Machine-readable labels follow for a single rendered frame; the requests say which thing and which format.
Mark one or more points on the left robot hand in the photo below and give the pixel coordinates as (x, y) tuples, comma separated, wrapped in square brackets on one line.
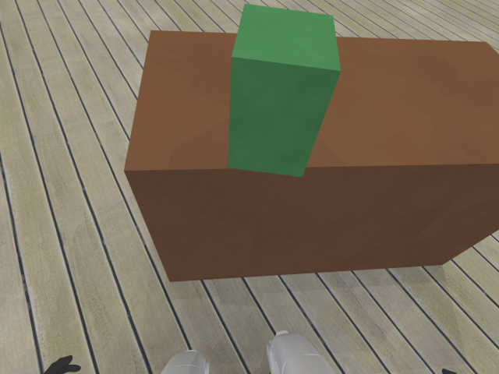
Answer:
[(62, 366)]

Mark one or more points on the robot left thigh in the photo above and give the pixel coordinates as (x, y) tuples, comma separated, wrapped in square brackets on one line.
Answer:
[(188, 362)]

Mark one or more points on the robot right thigh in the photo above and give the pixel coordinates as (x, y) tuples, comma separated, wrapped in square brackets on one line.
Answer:
[(290, 353)]

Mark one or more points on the robot thigh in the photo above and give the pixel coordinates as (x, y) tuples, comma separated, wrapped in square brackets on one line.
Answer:
[(290, 353), (188, 362)]

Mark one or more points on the carton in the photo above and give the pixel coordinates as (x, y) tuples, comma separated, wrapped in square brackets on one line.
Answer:
[(285, 66)]

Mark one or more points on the pedestal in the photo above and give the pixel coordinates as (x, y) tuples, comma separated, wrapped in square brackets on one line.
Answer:
[(404, 171)]

